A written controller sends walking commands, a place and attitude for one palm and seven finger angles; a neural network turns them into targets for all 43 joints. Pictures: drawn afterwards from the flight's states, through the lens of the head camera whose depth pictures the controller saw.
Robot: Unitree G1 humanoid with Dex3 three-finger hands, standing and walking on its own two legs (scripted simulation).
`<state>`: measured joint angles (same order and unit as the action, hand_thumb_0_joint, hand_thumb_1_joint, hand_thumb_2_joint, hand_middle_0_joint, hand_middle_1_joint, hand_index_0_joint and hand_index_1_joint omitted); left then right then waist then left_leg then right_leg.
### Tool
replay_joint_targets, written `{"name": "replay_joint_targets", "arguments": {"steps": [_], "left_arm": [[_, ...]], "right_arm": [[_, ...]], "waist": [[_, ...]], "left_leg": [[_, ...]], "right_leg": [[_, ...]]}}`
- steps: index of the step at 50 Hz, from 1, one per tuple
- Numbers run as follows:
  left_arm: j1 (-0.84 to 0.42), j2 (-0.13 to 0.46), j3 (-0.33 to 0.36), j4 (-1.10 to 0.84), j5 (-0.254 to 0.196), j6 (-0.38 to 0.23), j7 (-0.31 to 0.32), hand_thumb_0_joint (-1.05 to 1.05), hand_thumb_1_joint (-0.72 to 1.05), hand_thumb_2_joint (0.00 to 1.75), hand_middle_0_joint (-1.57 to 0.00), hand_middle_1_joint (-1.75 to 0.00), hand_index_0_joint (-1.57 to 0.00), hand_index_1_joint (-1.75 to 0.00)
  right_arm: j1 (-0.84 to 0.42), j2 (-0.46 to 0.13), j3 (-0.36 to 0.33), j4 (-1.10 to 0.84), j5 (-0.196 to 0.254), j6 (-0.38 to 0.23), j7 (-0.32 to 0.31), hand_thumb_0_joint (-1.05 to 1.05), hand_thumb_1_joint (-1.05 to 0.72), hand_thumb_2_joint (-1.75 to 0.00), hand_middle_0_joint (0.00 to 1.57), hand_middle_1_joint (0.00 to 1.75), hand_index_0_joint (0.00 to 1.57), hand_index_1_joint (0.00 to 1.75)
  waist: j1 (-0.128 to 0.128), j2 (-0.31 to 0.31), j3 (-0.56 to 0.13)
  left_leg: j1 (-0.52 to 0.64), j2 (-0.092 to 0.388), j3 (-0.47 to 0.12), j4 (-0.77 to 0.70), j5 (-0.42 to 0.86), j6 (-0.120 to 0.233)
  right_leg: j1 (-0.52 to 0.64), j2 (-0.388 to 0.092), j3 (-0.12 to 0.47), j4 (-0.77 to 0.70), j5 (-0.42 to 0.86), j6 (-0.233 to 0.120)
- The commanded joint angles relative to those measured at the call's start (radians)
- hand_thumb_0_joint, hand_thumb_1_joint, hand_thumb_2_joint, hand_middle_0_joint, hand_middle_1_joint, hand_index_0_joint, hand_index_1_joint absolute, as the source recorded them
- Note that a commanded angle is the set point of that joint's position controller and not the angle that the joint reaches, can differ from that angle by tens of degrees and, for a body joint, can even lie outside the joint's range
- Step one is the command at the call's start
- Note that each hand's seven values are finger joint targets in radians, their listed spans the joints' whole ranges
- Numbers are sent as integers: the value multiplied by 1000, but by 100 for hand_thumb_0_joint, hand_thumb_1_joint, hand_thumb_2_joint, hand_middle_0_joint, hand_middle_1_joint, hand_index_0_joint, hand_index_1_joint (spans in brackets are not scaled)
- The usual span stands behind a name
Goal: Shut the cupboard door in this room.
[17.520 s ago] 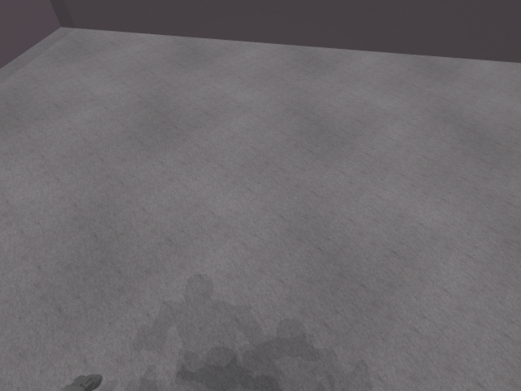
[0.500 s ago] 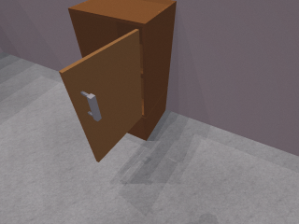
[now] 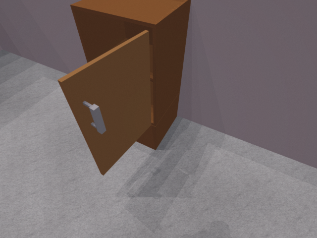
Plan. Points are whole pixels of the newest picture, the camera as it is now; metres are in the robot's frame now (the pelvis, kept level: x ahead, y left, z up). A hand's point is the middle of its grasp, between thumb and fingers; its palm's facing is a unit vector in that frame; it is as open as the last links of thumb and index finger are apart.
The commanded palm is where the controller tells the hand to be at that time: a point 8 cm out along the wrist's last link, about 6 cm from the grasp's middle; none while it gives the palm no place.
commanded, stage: come to a stop and stand still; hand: left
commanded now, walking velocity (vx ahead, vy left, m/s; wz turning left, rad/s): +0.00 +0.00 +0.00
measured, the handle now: (94, 117) +0.50 +0.27 -0.03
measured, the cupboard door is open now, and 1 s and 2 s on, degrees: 83 83 83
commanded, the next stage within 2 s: look again from close up in 0.58 s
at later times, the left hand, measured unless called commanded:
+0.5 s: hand out of the picture +0.06 +0.18 -0.17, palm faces +0.02 -0.98 -0.21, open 7.4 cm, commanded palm none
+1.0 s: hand out of the picture +0.04 +0.16 -0.17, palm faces +0.04 -0.98 -0.19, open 7.4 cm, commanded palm none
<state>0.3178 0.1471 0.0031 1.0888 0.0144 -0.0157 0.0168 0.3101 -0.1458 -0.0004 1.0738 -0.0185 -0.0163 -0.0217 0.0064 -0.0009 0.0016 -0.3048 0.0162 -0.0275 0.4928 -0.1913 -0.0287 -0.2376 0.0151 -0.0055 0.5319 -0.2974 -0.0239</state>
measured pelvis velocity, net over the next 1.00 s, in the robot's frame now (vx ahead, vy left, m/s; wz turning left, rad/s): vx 0.06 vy -0.01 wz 0.00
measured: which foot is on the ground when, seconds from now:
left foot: down 0.00-1.00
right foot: down 0.00-1.00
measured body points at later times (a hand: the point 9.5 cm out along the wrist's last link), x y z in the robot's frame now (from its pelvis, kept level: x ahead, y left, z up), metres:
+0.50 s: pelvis +0.05 +0.00 +0.00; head +0.06 +0.00 +0.45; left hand +0.06 +0.23 -0.15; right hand +0.07 -0.23 -0.16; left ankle +0.04 +0.14 -0.73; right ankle -0.01 -0.10 -0.73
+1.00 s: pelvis +0.06 -0.01 +0.00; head +0.07 -0.01 +0.45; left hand +0.04 +0.22 -0.16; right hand +0.07 -0.23 -0.16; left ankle +0.04 +0.14 -0.73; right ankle -0.01 -0.10 -0.74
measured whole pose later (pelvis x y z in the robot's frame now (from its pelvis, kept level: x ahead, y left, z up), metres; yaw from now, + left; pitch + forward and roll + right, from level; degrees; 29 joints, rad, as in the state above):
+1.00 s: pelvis +0.06 -0.01 +0.00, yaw +0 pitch +0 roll +1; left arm 0.31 0.15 0.00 1.12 0.01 -0.02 0.03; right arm 0.26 -0.15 0.01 1.14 -0.01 -0.02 -0.04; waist 0.01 -0.02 0.02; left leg -0.18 0.02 -0.02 0.45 -0.26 -0.04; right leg -0.10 0.02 0.00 0.45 -0.35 -0.03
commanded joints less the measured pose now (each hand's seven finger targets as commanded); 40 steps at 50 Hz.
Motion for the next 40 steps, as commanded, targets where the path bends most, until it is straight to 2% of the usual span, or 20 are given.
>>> {"name": "replay_joint_targets", "arguments": {"steps": [1,5,10,18,20,28,30,32,36,40], "left_arm": [[46,108,24,-27,1,-20,10,0,90,90,-20,-30,-20,-30],[42,115,24,-18,0,-22,12,0,90,90,-20,-30,-20,-30],[26,120,24,-16,2,-18,14,0,90,90,-20,-30,-20,-30],[20,130,26,-13,1,-18,17,0,90,90,-20,-30,-20,-30],[18,132,26,-13,2,-18,18,0,90,90,-20,-30,-20,-30],[19,129,24,-10,1,-15,19,0,90,90,-20,-30,-20,-30],[25,128,24,-9,1,-15,19,0,90,90,-20,-30,-20,-30],[27,124,22,-8,0,-14,18,0,90,90,-20,-30,-20,-30],[37,122,22,-3,0,-16,19,0,90,90,-20,-30,-20,-30],[49,120,22,0,0,-16,20,0,90,90,-20,-30,-20,-30]], "right_arm": [[36,-97,-15,-29,3,-23,-7,0,-90,-90,20,30,20,30],[21,-100,-15,-18,5,-24,-10,0,-90,-90,20,30,20,30],[7,-106,-14,-6,4,-21,-11,0,-90,-90,20,30,20,30],[-8,-112,-11,5,4,-21,-15,0,-90,-90,20,30,20,30],[-13,-111,-11,5,5,-18,-15,0,-90,-90,20,30,20,30],[-21,-114,-10,14,4,-14,-17,0,-90,-90,20,30,20,30],[-22,-113,-8,15,6,-13,-16,0,-90,-90,20,30,20,30],[-25,-113,-8,18,6,-12,-17,0,-90,-90,20,30,20,30],[-22,-108,-8,22,6,-12,-17,0,-90,-90,20,30,20,30],[-20,-105,-7,27,7,-11,-18,0,-90,-90,20,30,20,30]], "waist": [[-2,10,38],[2,1,15],[0,2,28],[1,6,3],[0,-10,21],[-1,9,28],[0,-13,34],[0,0,45],[0,-18,36],[2,-11,25]], "left_leg": [[45,66,-51,-88,63,59],[78,69,-38,-71,142,57],[94,70,-34,-75,161,56],[135,71,-25,-65,232,54],[131,70,-21,-61,234,53],[154,72,-21,-68,237,52],[152,72,-19,-70,224,51],[151,70,-21,-75,213,51],[152,68,-18,-72,215,49],[160,68,-13,-67,228,48]], "right_leg": [[-19,-97,95,-131,76,-27],[16,-103,87,-118,182,-22],[23,-104,79,-117,202,-19],[59,-112,71,-115,293,-17],[58,-114,70,-118,317,-17],[59,-111,68,-128,309,-16],[59,-112,68,-135,309,-14],[54,-111,72,-142,299,-15],[68,-114,70,-144,322,-15],[81,-116,65,-142,349,-15]]}}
